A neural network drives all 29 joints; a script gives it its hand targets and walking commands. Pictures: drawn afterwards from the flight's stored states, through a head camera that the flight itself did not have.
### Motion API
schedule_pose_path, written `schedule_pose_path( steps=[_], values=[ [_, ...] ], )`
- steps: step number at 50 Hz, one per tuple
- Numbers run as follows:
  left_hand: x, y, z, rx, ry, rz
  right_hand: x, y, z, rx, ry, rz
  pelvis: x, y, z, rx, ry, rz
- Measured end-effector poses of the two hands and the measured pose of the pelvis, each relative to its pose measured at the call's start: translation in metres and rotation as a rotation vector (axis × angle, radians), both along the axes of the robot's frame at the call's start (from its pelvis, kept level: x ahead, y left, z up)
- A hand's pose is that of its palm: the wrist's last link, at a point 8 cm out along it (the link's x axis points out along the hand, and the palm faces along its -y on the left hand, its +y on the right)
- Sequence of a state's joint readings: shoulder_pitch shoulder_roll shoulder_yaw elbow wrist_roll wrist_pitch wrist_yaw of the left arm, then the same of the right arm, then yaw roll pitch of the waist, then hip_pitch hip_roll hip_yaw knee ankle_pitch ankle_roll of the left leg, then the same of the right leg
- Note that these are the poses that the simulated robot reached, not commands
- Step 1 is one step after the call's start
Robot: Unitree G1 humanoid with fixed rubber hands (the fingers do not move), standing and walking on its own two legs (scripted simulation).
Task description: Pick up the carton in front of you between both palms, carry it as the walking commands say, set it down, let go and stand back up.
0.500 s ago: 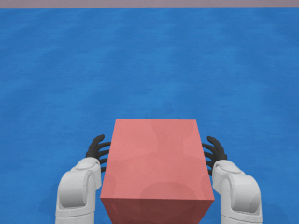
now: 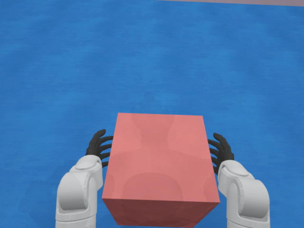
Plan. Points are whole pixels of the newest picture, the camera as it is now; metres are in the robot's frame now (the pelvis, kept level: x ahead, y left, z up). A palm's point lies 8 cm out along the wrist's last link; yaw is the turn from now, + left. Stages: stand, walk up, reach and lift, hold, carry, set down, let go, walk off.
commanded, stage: carry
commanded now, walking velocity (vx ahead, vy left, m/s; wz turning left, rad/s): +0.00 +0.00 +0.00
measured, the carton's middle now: (157, 173) +0.28 +0.00 +0.00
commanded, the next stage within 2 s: none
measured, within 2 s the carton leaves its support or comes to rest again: neither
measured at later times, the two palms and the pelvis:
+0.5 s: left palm (105, 105) +0.44 +0.15 +0.07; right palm (206, 106) +0.46 -0.15 +0.08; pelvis +0.18 -0.01 -0.02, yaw +3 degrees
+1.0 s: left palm (101, 118) +0.42 +0.17 +0.03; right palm (199, 118) +0.44 -0.13 +0.04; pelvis +0.18 +0.00 -0.02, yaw +3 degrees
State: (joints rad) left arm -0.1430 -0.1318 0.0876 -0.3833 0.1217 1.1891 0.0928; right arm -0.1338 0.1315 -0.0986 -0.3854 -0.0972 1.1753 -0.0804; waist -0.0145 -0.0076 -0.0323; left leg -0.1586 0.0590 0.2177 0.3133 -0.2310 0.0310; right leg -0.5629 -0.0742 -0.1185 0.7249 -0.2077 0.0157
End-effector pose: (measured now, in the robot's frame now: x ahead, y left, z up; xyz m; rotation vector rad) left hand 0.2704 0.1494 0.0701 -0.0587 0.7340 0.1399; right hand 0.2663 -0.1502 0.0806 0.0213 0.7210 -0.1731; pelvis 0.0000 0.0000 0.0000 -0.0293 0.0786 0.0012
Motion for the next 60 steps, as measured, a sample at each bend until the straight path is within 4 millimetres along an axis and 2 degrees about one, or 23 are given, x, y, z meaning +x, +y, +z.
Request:
schedule_pose_path(
  steps=[3, 6, 9, 14, 21, 24, 30, 38, 53, 60],
  values=[
    [0.034, -0.004, 0.007, 0.009, -0.043, 0.024, 0.04, -0.004, 0.004, 0.011, -0.043, 0.021, 0.037, -0.008, -0.005, 0.013, -0.013, 0.004],
    [0.069, -0.011, 0.008, 0.029, -0.081, 0.044, 0.082, -0.011, -0.001, 0.032, -0.082, 0.042, 0.078, -0.019, -0.019, 0.029, -0.033, 0.021],
    [0.099, -0.015, 0.005, 0.058, -0.046, 0.043, 0.112, -0.015, -0.012, 0.068, -0.047, 0.035, 0.103, -0.023, -0.021, 0.009, -0.03, 0.034],
    [0.125, -0.014, -0.002, 0.056, 0.024, 0.054, 0.141, -0.014, -0.02, 0.064, 0.023, 0.047, 0.132, -0.024, -0.013, 0.025, -0.026, 0.044],
    [0.161, -0.003, 0.007, 0.032, -0.037, 0.062, 0.179, -0.003, -0.003, 0.04, -0.038, 0.056, 0.17, -0.016, -0.015, 0.016, -0.012, 0.042],
    [0.17, 0.002, 0.005, 0.027, -0.037, 0.066, 0.19, 0.002, -0.003, 0.034, -0.038, 0.061, 0.181, -0.013, -0.016, 0.017, -0.005, 0.044],
    [0.175, 0.011, -0.003, 0.028, -0.006, 0.071, 0.197, 0.011, -0.011, 0.024, -0.007, 0.073, 0.192, -0.006, -0.017, 0.02, -0.005, 0.05],
    [0.172, 0.017, -0.017, 0.047, 0.009, 0.063, 0.195, 0.018, -0.026, 0.009, 0.007, 0.087, 0.193, 0.0, -0.019, 0.021, -0.009, 0.055],
    [0.149, 0.019, -0.039, 0.084, -0.015, 0.033, 0.171, 0.019, -0.048, -0.025, -0.018, 0.116, 0.169, 0.002, -0.02, 0.023, -0.038, 0.06],
    [0.144, 0.02, -0.049, 0.106, -0.021, 0.016, 0.167, 0.02, -0.059, -0.046, -0.025, 0.135, 0.153, 0.002, -0.018, 0.026, -0.051, 0.06]
  ],
)
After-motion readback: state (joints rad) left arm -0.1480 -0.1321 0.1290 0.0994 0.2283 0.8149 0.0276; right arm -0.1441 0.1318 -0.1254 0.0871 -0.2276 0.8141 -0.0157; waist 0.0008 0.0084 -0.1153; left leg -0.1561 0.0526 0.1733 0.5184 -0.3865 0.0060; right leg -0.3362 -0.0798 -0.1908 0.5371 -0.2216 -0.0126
